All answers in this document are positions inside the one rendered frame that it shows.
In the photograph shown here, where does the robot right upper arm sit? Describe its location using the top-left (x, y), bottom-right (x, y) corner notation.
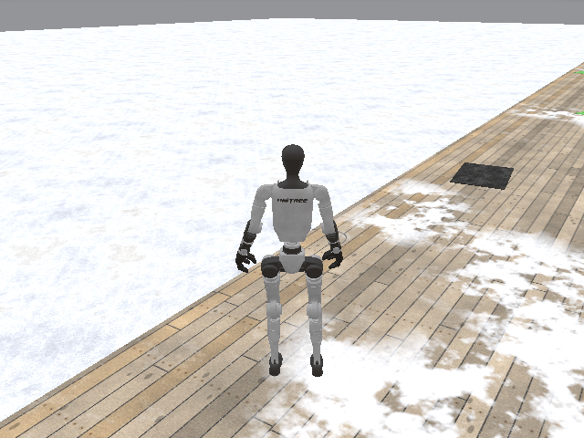
top-left (311, 184), bottom-right (336, 235)

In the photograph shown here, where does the right robot hand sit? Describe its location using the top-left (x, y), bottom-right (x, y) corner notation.
top-left (322, 250), bottom-right (343, 269)

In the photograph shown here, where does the robot shin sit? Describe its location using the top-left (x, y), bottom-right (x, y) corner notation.
top-left (266, 303), bottom-right (280, 364)
top-left (309, 303), bottom-right (322, 365)

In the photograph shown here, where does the right robot shin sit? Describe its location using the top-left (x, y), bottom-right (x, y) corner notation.
top-left (309, 303), bottom-right (322, 365)

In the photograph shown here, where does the left robot hand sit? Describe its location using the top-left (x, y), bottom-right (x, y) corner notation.
top-left (235, 251), bottom-right (256, 273)

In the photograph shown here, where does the robot right forearm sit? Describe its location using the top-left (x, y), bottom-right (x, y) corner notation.
top-left (326, 220), bottom-right (341, 254)

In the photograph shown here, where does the left robot shin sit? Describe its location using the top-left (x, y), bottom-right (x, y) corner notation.
top-left (266, 303), bottom-right (280, 364)

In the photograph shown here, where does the robot left upper arm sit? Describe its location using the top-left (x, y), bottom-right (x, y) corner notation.
top-left (247, 184), bottom-right (274, 234)

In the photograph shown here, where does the robot left forearm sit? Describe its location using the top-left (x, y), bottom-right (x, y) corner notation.
top-left (238, 220), bottom-right (256, 256)

